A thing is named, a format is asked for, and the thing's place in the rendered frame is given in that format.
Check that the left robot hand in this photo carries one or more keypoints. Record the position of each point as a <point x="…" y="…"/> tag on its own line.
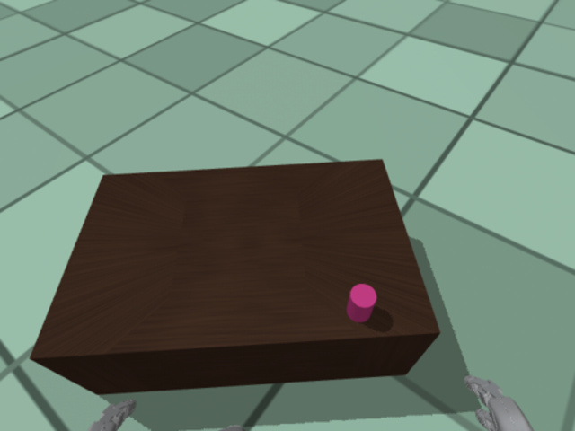
<point x="113" y="416"/>

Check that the right robot hand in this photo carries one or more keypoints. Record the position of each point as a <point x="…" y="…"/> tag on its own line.
<point x="504" y="415"/>

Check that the can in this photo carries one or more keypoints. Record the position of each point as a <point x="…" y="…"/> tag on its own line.
<point x="361" y="302"/>

